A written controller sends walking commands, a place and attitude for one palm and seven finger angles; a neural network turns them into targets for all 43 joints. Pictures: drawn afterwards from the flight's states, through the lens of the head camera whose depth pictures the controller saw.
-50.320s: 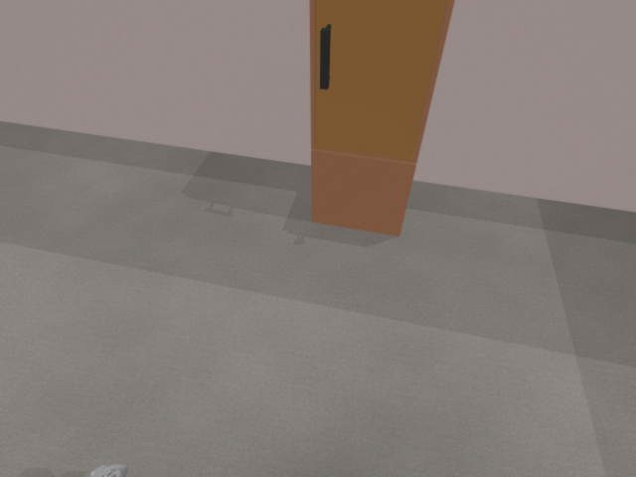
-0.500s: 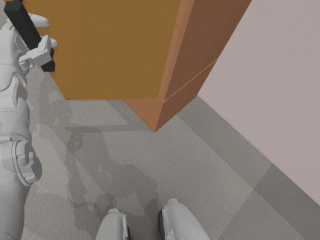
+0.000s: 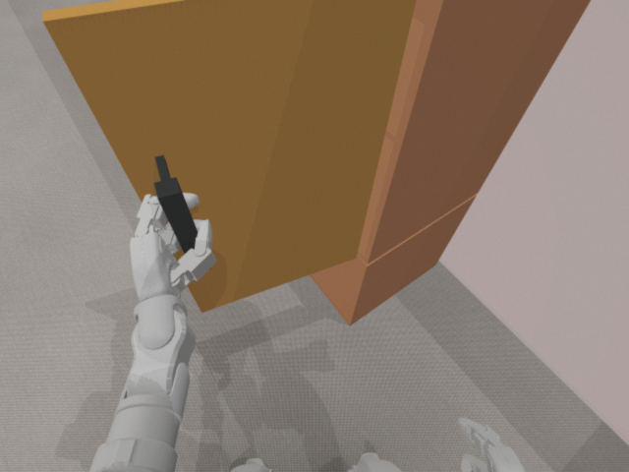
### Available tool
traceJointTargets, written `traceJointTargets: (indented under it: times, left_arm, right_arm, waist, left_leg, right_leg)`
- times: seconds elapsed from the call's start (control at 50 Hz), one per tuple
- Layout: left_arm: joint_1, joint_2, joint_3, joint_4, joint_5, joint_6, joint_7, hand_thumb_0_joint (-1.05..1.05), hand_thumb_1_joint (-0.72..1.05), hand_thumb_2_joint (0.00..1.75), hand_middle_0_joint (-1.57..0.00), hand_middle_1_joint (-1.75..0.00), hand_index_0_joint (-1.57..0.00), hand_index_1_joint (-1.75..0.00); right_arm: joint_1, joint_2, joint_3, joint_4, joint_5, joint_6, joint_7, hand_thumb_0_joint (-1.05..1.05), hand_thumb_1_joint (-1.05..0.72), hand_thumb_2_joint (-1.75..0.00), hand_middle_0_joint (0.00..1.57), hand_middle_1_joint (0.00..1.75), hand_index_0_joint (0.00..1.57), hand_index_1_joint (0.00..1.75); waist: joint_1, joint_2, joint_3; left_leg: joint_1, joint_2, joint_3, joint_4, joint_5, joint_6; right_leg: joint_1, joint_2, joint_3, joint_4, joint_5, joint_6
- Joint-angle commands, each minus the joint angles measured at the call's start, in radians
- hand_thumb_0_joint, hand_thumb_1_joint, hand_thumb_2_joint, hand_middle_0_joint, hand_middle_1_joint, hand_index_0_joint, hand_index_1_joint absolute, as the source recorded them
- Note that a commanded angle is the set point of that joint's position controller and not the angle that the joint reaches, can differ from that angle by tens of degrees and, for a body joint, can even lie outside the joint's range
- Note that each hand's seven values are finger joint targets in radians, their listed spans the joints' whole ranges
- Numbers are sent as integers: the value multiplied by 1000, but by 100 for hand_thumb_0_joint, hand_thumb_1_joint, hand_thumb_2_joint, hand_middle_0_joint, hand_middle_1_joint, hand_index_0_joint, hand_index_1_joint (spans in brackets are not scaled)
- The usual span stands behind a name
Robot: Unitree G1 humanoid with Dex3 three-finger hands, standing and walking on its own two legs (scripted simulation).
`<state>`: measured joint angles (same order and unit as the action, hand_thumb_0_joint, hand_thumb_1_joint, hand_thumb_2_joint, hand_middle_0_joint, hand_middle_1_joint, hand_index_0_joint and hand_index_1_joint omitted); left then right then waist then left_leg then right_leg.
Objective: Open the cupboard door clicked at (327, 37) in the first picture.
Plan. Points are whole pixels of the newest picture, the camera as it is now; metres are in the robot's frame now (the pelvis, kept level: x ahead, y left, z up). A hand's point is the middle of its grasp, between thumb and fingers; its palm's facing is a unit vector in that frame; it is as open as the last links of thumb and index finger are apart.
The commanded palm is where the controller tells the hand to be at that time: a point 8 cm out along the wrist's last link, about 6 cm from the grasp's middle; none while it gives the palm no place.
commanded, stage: pull the door open along its arc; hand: left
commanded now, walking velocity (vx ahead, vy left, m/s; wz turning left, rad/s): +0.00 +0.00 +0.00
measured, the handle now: (182, 218) +0.42 +0.19 +0.06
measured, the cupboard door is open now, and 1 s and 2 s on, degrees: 77 100 100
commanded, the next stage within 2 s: open thumb and fingers to let go in 0.38 s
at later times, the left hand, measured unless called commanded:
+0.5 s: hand (275, 318) +0.29 +0.05 +0.06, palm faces +0.37 -0.93 +0.03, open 6.4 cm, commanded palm +0.25 +0.11 +0.05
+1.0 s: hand (269, 315) +0.29 +0.06 +0.06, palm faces +0.34 -0.94 +0.01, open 12.6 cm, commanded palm +0.25 +0.11 +0.05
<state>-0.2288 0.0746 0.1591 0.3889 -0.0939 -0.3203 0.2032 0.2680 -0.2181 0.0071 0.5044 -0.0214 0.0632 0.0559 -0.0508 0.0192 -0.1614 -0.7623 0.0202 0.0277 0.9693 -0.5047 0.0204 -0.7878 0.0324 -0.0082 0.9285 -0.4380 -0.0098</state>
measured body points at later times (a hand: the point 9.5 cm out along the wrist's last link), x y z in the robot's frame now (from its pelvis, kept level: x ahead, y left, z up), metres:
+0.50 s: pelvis -0.01 -0.04 +0.00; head +0.03 -0.05 +0.45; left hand +0.26 +0.10 +0.06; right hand +0.15 -0.26 -0.11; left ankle -0.03 +0.10 -0.68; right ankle +0.00 -0.12 -0.68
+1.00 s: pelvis -0.03 -0.03 +0.00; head +0.01 -0.04 +0.44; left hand +0.27 +0.11 +0.06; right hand +0.15 -0.24 -0.11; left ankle -0.03 +0.10 -0.68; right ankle +0.00 -0.12 -0.68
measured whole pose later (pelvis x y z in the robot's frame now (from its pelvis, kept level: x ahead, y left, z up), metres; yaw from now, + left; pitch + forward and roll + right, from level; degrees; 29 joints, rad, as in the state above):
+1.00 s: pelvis -0.03 -0.03 +0.00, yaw +4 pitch +11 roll +0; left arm -0.09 -0.07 -0.14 0.34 0.04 -0.35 0.48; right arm 0.20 -0.20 0.00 0.58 -0.06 0.00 0.02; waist -0.01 0.03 -0.13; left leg -0.72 0.00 -0.03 0.98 -0.46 -0.02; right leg -0.74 0.01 -0.07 0.98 -0.44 -0.05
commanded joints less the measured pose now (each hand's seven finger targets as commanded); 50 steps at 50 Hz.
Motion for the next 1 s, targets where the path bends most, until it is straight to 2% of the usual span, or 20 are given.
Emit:
traceJointTargets:
  times: [0.0, 0.06, 0.16, 0.24, 0.28, 0.34, 0.36, 0.42, 0.46, 0.48, 0.54, 0.56, 0.6, 0.62, 0.68, 0.76, 0.86, 0.9, 0.96, 0.98]
  left_arm:
    - [-89, 140, 66, -205, 65, -62, 165, 0, 90, 90, -40, -135, -40, -135]
    - [-60, 97, -3, -242, 91, -76, 166, 0, 90, 90, -40, -135, -40, -135]
    - [2, 33, -72, -303, 72, -88, 150, 0, 90, 90, -40, -135, -40, -135]
    - [118, -41, -150, -358, 70, -91, 162, 0, 90, 90, -40, -135, -40, -135]
    - [153, -54, -179, -397, 81, -92, 175, 0, 90, 90, -40, -135, -40, -135]
    - [205, -125, -267, -434, 111, -87, 209, 0, 90, 90, -40, -135, -40, -135]
    - [204, -134, -288, -439, 124, -83, 223, 0, 90, 90, -40, -135, -40, -135]
    - [200, -176, -352, -466, 170, -78, 268, 0, 90, 90, -40, -135, -40, -135]
    - [55, -125, -324, -440, 202, -80, 300, 0, 90, 90, -40, -135, -40, -135]
    - [47, -96, -291, -423, 213, -83, 309, 0, 83, 87, -40, -134, -40, -134]
    - [7, -116, -300, -377, 202, -88, 296, 0, 62, 78, -38, -132, -38, -132]
    - [8, -125, -299, -363, 186, -84, 287, 0, 55, 75, -38, -131, -38, -131]
    - [-37, -125, -294, -358, 152, -84, 268, 0, 41, 69, -36, -130, -36, -130]
    - [-22, -126, -281, -346, 137, -81, 261, 0, 34, 66, -36, -129, -36, -129]
    - [-46, -142, -292, -318, 118, -79, 246, 0, 13, 57, -35, -127, -35, -127]
    - [-71, -116, -270, -293, 128, -92, 246, 0, -15, 45, -32, -124, -32, -124]
    - [-92, -137, -288, -263, 149, -105, 263, 0, -50, 30, -30, -120, -30, -120]
    - [-127, -157, -304, -274, 149, -106, 271, 0, -50, 30, -30, -120, -30, -120]
    - [-107, -135, -281, -251, 156, -97, 283, 0, -50, 30, -27, -105, -27, -105]
    - [-140, -160, -306, -266, 157, -98, 285, 0, -50, 30, -27, -100, -27, -100]
  right_arm:
    - [27, -110, -48, -91, -17, -24, -21, 0, -90, -90, 20, 30, 20, 30]
    - [4, -105, -49, -94, -22, -24, -32, 0, -90, -90, 20, 30, 20, 30]
    - [-35, -90, -42, -99, -21, -38, -39, 0, -90, -90, 20, 30, 20, 30]
    - [-57, -77, -41, -107, -23, -56, -32, 0, -90, -90, 20, 30, 20, 30]
    - [-67, -74, -41, -112, -25, -63, -29, 0, -90, -90, 20, 30, 20, 30]
    - [-74, -69, -43, -120, -30, -81, -22, 0, -90, -90, 20, 30, 20, 30]
    - [-77, -70, -42, -120, -32, -86, -23, 0, -90, -90, 20, 30, 20, 30]
    - [-83, -65, -46, -116, -38, -103, -22, 0, -90, -90, 20, 30, 20, 30]
    - [-81, -71, -45, -89, -44, -107, -33, 0, -90, -90, 20, 30, 20, 30]
    - [-93, -68, -49, -81, -47, -105, -39, 0, -90, -90, 20, 30, 20, 30]
    - [-113, -56, -43, -67, -42, -107, -50, 0, -90, -90, 20, 30, 20, 30]
    - [-112, -58, -43, -68, -38, -107, -51, 0, -90, -90, 20, 30, 20, 30]
    - [-125, -59, -41, -60, -32, -108, -58, 0, -90, -90, 20, 30, 20, 30]
    - [-119, -58, -40, -62, -32, -108, -59, 0, -90, -90, 20, 30, 20, 30]
    - [-126, -62, -36, -62, -30, -109, -58, 0, -90, -90, 20, 30, 20, 30]
    - [-121, -69, -37, -61, -30, -108, -55, 0, -90, -90, 20, 30, 20, 30]
    - [-124, -71, -40, -66, -34, -110, -48, 0, -90, -90, 20, 30, 20, 30]
    - [-123, -70, -41, -65, -35, -112, -44, 0, -90, -90, 20, 30, 20, 30]
    - [-121, -74, -40, -68, -36, -105, -46, 0, -90, -90, 20, 30, 20, 30]
    - [-127, -70, -39, -67, -36, -105, -45, 0, -90, -90, 20, 30, 20, 30]
  waist:
    - [55, -25, -287]
    - [45, -47, -284]
    - [49, -62, -260]
    - [53, -74, -247]
    - [55, -63, -243]
    - [44, -82, -223]
    - [35, -105, -210]
    - [28, -102, -219]
    - [-3, -125, -189]
    - [15, -123, -199]
    - [15, -111, -205]
    - [15, -132, -217]
    - [9, -120, -220]
    - [21, -119, -225]
    - [15, -128, -208]
    - [20, -135, -202]
    - [23, -109, -199]
    - [17, -76, -208]
    - [28, -99, -219]
    - [19, -86, -215]
  left_leg:
    - [117, -23, -13, -106, 435, -24]
    - [128, -24, -13, -105, 408, -17]
    - [127, -30, -13, -111, 365, -13]
    - [134, -34, -10, -111, 367, -14]
    - [129, -36, -10, -109, 355, -14]
    - [128, -38, -13, -105, 325, -14]
    - [117, -39, -19, -101, 310, -12]
    - [120, -39, -22, -91, 287, -12]
    - [91, -39, -31, -68, 254, -7]
    - [75, -42, -29, -65, 232, -9]
    - [61, -49, -26, -64, 194, -9]
    - [60, -48, -28, -65, 189, -8]
    - [70, -49, -25, -67, 183, -8]
    - [69, -51, -27, -74, 188, -9]
    - [75, -50, -30, -81, 188, -8]
    - [80, -48, -32, -85, 184, -6]
    - [96, -47, -32, -93, 180, -4]
    - [113, -46, -32, -94, 189, -4]
    - [100, -45, -35, -99, 189, -5]
    - [108, -44, -34, -101, 184, -5]
  right_leg:
    - [320, -12, -30, -59, 470, -15]
    - [333, -17, -20, -75, 466, -17]
    - [367, -28, -6, -102, 459, -14]
    - [381, -37, 1, -107, 495, -9]
    - [387, -44, 12, -110, 497, -8]
    - [364, -50, 13, -117, 467, -4]
    - [356, -51, 19, -123, 447, -3]
    - [329, -56, 24, -120, 406, -4]
    - [286, -65, 41, -129, 359, 2]
    - [294, -72, 61, -136, 322, 4]
    - [306, -87, 94, -164, 265, 10]
    - [318, -87, 98, -176, 252, 12]
    - [322, -89, 101, -185, 241, 14]
    - [339, -89, 99, -186, 252, 15]
    - [324, -85, 85, -186, 242, 15]
    - [300, -76, 66, -178, 201, 5]
    - [261, -58, 31, -156, 168, -10]
    - [241, -53, 14, -139, 182, -13]
    - [255, -49, 10, -136, 174, -16]
    - [241, -48, 3, -132, 166, -15]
